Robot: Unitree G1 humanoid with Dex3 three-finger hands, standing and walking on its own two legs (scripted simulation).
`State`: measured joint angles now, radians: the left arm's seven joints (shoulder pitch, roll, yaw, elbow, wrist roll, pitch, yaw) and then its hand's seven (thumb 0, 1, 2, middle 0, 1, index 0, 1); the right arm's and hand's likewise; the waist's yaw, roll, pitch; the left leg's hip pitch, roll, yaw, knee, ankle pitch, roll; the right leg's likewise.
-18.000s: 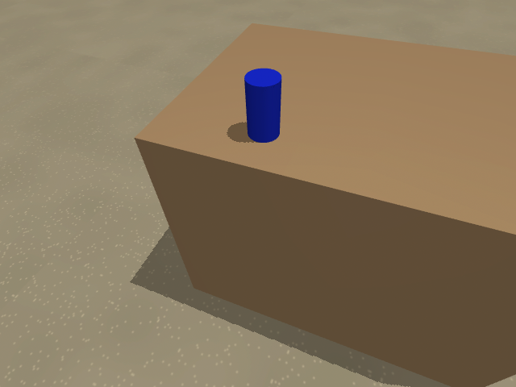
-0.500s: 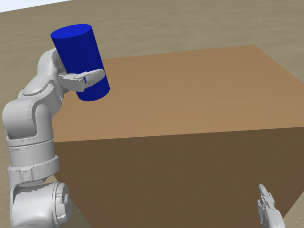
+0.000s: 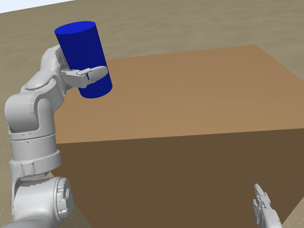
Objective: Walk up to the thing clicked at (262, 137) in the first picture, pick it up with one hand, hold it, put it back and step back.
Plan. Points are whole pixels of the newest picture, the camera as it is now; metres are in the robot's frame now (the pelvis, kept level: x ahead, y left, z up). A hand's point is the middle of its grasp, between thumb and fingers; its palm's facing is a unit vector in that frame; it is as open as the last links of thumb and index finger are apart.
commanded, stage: hold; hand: left
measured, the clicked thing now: (87, 61) +0.35 +0.15 +0.34
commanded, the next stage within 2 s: crouch in 0.54 s
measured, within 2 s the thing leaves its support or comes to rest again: neither
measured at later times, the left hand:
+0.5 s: hand (83, 67) +0.34 +0.15 +0.33, palm faces +0.09 -1.00 -0.04, open 10.4 cm
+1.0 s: hand (96, 79) +0.39 +0.16 +0.28, palm faces +0.15 -0.99 +0.02, open 10.4 cm
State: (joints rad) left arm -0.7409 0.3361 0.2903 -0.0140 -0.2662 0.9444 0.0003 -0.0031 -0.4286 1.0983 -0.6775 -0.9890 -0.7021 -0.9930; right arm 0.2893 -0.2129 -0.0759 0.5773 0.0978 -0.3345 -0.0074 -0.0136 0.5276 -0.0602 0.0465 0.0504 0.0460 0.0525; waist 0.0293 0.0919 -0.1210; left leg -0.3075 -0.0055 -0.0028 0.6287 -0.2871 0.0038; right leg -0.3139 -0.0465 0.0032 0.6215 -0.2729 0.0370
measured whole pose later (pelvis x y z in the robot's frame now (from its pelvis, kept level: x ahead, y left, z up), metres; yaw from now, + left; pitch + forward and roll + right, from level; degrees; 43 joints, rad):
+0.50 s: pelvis +0.00 +0.00 +0.00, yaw +0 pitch -2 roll +0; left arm -0.72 0.36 0.29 -0.03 -0.26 0.96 -0.02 0.00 -0.43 1.10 -0.68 -1.00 -0.70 -1.00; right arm 0.29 -0.22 -0.07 0.57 0.10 -0.33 0.00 -0.01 0.52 -0.06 0.05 0.05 0.04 0.05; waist 0.03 0.09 -0.13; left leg -0.31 -0.01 -0.01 0.62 -0.28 0.00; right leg -0.31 -0.05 0.00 0.62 -0.27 0.03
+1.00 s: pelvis -0.01 -0.01 +0.00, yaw +0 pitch -1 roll +0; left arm -0.80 0.35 0.28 0.31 -0.22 0.76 0.04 0.00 -0.45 1.12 -0.68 -1.00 -0.70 -1.01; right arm 0.27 -0.23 -0.08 0.62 0.07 -0.37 -0.04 -0.01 0.56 -0.05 0.05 0.05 0.05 0.05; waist -0.01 0.06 -0.09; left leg -0.34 0.00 -0.01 0.61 -0.26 -0.01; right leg -0.36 -0.04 0.00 0.63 -0.25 0.03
